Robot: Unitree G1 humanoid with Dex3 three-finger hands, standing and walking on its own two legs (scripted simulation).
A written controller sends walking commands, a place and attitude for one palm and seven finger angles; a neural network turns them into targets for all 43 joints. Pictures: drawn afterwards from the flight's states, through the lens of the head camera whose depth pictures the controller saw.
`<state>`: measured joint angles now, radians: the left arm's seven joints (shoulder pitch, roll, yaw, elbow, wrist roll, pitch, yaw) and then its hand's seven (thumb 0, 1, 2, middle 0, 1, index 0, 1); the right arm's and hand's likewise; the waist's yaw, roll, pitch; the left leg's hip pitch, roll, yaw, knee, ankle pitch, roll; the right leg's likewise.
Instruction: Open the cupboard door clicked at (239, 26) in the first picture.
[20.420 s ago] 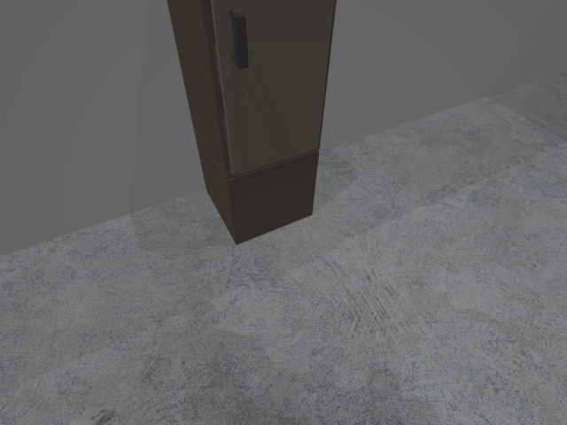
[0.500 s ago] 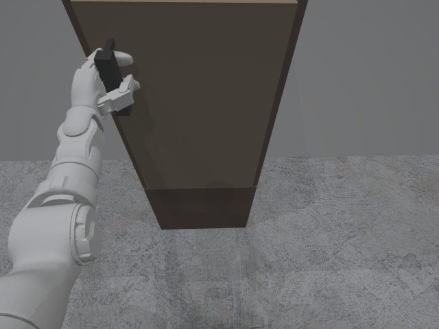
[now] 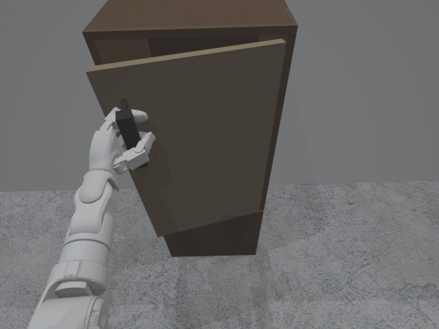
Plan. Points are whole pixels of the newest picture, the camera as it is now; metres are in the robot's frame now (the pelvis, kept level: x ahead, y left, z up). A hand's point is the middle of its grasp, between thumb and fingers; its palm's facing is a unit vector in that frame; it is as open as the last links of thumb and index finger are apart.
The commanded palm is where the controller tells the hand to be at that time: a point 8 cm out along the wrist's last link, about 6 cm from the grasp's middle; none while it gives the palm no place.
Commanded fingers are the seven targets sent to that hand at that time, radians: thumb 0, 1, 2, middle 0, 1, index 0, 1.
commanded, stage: pull the door open along its arc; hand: left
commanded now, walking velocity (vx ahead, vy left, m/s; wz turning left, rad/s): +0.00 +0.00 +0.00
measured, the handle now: (132, 133) +0.45 +0.16 +0.14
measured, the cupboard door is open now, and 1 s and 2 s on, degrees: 14 41 44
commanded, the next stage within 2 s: open thumb and fingers to let go in 0.52 s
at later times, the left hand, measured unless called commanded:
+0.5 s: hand (189, 202) +0.28 +0.04 +0.15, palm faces +0.32 -0.95 +0.03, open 7.0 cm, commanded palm +0.22 +0.09 +0.14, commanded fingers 0.00 0.90 0.90 -0.40 -1.35 -0.40 -1.35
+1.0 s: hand (185, 201) +0.29 +0.05 +0.14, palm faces +0.38 -0.92 +0.00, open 9.7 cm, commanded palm +0.24 +0.08 +0.14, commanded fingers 0.00 -0.50 0.30 -0.30 -1.20 -0.30 -1.20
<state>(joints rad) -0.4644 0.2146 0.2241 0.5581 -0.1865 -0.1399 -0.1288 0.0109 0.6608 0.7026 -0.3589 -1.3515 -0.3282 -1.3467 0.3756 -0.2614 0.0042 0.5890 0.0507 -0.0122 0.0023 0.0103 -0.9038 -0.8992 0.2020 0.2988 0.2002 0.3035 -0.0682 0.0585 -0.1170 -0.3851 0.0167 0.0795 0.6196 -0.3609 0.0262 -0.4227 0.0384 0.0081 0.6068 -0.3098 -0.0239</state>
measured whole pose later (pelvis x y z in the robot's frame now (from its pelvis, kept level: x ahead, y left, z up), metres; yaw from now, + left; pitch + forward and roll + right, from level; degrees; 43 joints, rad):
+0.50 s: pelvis +0.00 -0.03 +0.01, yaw +3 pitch -2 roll +0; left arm 0.06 -0.10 -0.22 -0.21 -0.02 0.26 0.48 0.05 0.61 0.69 -0.31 -1.22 -0.29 -1.29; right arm 0.10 -0.17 0.05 0.55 -0.02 0.14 0.03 0.01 -0.90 -0.90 0.20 0.30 0.20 0.30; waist 0.00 0.07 -0.07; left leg -0.18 0.03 0.01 0.53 -0.32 -0.02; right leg -0.20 0.05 -0.05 0.52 -0.29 -0.07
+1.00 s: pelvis -0.02 -0.03 +0.01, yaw +6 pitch -3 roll +0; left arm -0.07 -0.12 -0.24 -0.04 0.03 0.18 0.54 0.01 0.13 0.56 -0.34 -1.27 -0.35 -1.26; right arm 0.14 -0.18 0.02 0.63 -0.02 0.09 -0.01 0.01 -0.90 -0.90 0.20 0.30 0.20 0.30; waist 0.01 0.06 -0.02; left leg -0.19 0.01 -0.02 0.53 -0.29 -0.01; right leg -0.19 0.03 -0.09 0.52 -0.28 -0.06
